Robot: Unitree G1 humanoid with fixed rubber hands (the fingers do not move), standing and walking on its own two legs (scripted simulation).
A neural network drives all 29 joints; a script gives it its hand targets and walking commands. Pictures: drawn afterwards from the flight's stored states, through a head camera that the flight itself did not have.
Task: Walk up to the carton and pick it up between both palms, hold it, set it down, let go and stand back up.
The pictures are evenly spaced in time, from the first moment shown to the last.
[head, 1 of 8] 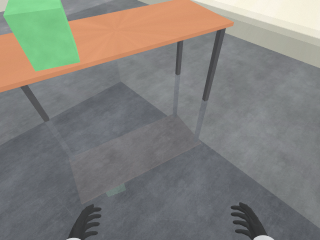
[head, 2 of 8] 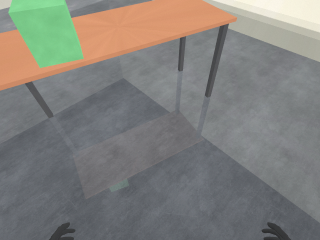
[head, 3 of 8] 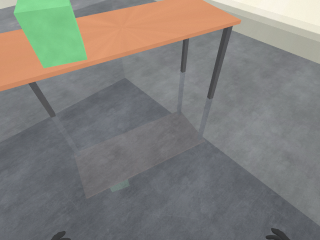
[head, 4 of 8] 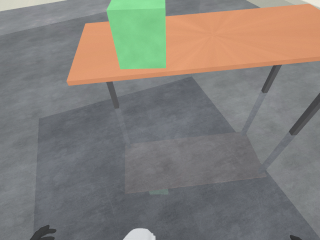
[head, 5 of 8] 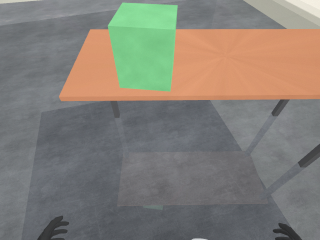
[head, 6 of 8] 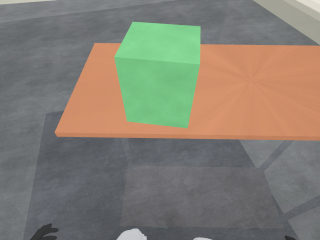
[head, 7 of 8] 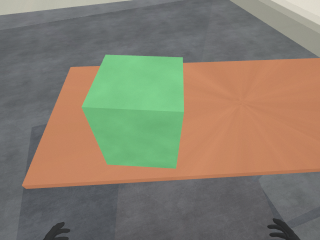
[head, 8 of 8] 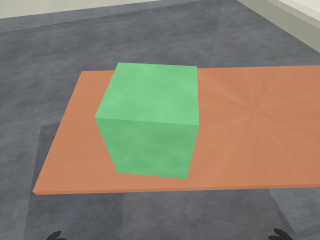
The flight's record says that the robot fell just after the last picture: no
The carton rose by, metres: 0.00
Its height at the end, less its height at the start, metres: +0.00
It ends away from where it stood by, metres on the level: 0.00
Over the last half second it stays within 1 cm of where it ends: yes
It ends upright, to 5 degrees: yes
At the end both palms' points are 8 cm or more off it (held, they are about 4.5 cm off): yes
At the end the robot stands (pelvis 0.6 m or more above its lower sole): yes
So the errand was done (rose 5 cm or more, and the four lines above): no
